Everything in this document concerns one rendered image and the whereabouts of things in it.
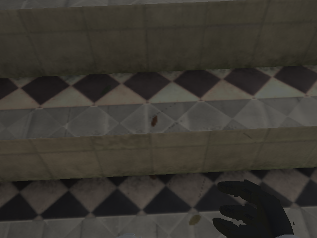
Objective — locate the robot right hand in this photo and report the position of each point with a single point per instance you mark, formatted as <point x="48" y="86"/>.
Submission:
<point x="268" y="220"/>

